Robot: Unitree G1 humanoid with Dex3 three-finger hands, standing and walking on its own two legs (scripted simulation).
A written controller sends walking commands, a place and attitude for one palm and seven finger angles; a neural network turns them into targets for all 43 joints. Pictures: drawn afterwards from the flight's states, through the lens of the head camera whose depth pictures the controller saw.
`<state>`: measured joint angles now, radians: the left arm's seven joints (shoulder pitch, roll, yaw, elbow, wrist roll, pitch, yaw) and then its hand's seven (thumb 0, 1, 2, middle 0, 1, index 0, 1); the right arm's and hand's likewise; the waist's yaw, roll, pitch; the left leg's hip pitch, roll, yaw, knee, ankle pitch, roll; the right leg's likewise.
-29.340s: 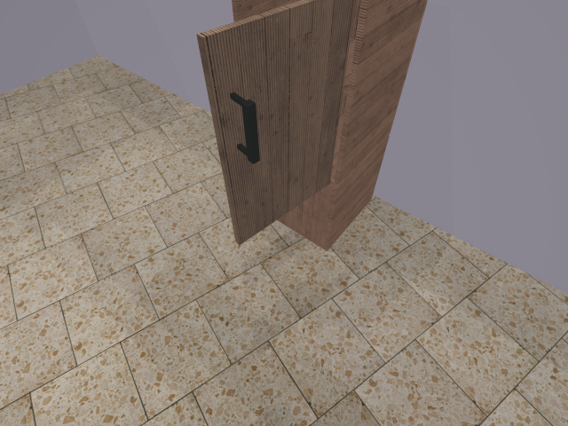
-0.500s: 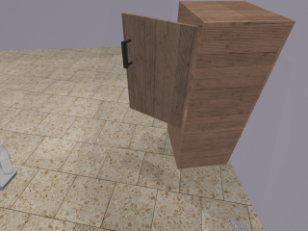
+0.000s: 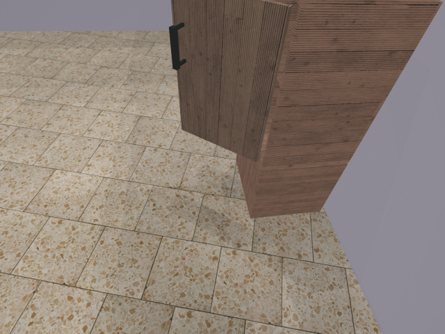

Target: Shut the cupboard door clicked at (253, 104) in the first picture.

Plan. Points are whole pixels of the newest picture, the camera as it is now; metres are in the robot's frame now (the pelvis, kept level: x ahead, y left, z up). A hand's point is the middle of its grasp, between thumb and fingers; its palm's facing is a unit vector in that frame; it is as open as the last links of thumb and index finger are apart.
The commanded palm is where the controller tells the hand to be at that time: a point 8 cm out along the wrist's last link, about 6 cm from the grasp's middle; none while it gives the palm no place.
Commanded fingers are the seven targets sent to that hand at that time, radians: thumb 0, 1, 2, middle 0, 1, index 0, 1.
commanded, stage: let the arm hang, fingers relaxed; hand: left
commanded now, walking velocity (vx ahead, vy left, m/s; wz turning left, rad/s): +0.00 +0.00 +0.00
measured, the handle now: (178, 46) +0.97 +0.19 +0.06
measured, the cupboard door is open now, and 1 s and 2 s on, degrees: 52 52 52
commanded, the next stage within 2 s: look to check the result in 0.60 s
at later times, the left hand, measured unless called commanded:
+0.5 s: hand out of the picture -0.04 +0.16 -0.18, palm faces +0.02 -0.99 -0.15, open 7.3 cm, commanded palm none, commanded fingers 0.00 0.90 0.90 -0.20 -0.30 -0.20 -0.30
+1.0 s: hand out of the picture -0.01 +0.17 -0.17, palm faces +0.01 -0.98 -0.21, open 7.3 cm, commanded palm none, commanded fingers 0.00 0.90 0.90 -0.20 -0.30 -0.20 -0.30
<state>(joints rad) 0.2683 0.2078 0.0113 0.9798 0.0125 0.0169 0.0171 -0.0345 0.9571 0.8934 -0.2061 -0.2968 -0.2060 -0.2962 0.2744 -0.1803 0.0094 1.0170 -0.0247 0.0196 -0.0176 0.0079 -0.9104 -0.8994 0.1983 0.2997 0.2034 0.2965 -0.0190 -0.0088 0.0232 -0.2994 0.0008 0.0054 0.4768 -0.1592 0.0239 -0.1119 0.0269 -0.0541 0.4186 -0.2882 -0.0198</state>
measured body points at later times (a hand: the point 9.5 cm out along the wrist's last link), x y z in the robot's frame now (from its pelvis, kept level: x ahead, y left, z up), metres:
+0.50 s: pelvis -0.01 +0.00 +0.00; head -0.01 +0.01 +0.45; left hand -0.04 +0.22 -0.16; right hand -0.02 -0.22 -0.16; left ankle +0.06 +0.10 -0.74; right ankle -0.04 -0.11 -0.74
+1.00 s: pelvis +0.01 -0.01 +0.00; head +0.01 -0.02 +0.45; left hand -0.01 +0.22 -0.15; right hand -0.01 -0.23 -0.16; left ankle +0.06 +0.10 -0.74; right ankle -0.04 -0.11 -0.74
